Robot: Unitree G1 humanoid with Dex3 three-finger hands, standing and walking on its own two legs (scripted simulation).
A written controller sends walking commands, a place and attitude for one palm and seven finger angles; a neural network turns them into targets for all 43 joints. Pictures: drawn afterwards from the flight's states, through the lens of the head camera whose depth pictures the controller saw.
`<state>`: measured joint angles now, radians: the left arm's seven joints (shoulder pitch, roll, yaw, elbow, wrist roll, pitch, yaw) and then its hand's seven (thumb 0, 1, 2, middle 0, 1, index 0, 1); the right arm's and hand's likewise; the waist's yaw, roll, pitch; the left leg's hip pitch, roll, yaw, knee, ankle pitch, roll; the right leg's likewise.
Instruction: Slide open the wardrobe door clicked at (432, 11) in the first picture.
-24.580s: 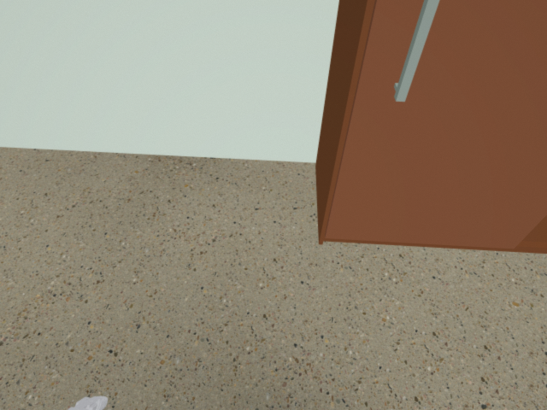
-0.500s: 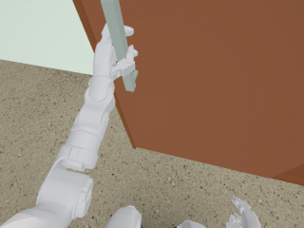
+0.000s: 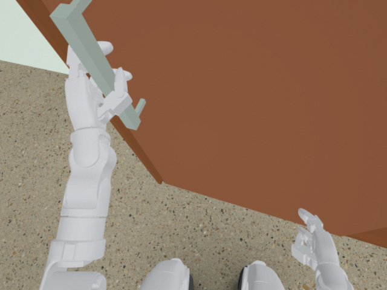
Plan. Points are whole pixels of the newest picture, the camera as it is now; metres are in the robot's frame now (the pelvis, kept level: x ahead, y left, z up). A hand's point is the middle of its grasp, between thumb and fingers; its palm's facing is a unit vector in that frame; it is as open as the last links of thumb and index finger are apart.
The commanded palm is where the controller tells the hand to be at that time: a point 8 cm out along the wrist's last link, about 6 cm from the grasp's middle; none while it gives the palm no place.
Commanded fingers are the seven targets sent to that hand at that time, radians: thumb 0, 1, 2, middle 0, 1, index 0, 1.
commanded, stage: step sideways, sliding the door along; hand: left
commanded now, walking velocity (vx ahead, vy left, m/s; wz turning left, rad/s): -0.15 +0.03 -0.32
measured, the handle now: (115, 73) +0.44 +0.19 +0.15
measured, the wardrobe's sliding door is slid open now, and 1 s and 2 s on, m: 0.04 0.25 0.44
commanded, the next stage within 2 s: none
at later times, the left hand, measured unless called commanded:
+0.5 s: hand (186, 107) +0.37 +0.05 +0.16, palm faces +0.30 -0.95 -0.03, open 6.9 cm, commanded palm +0.33 +0.03 +0.15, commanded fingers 0.00 0.90 0.90 -0.45 -1.40 -0.45 -1.40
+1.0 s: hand (253, 125) +0.35 -0.05 +0.15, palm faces +0.23 -0.97 -0.05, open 7.1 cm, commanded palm +0.31 -0.07 +0.15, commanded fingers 0.00 0.90 0.90 -0.45 -1.40 -0.45 -1.40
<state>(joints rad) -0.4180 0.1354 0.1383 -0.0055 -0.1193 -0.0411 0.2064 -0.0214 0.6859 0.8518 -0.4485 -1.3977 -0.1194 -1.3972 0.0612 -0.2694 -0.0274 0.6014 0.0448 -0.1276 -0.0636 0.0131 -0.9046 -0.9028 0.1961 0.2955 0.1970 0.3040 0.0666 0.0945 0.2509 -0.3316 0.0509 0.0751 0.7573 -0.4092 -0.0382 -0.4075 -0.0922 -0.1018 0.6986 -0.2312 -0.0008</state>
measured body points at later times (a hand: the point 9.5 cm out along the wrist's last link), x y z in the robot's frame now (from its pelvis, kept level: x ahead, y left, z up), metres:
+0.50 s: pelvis +0.07 -0.10 +0.01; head +0.17 -0.12 +0.44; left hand +0.35 +0.10 +0.16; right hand +0.29 -0.27 -0.10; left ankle +0.01 +0.06 -0.66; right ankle +0.10 -0.18 -0.72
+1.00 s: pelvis +0.02 -0.18 -0.01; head +0.09 -0.21 +0.44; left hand +0.33 +0.00 +0.16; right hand +0.24 -0.36 -0.09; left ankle +0.05 +0.04 -0.72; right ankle +0.06 -0.29 -0.73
